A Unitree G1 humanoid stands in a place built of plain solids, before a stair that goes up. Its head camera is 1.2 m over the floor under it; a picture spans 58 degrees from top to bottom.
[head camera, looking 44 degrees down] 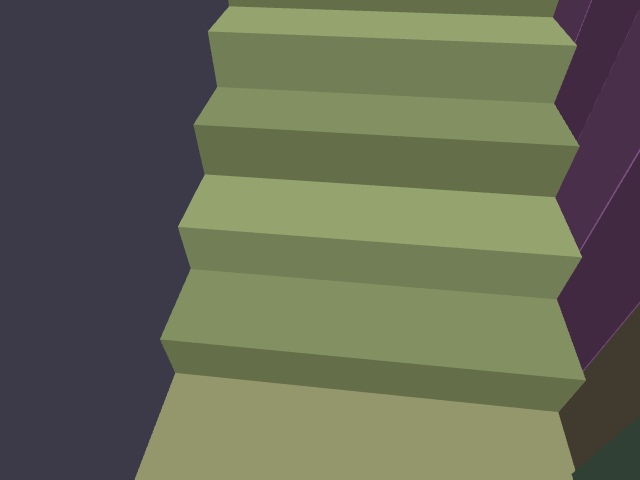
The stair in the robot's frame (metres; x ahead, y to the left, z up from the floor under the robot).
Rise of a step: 0.18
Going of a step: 0.26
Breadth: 1.12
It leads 6 degrees to the right of straight ahead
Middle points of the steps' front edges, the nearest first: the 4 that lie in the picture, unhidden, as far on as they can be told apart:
0.60 -0.12 0.18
0.86 -0.15 0.36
1.12 -0.17 0.54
1.38 -0.20 0.73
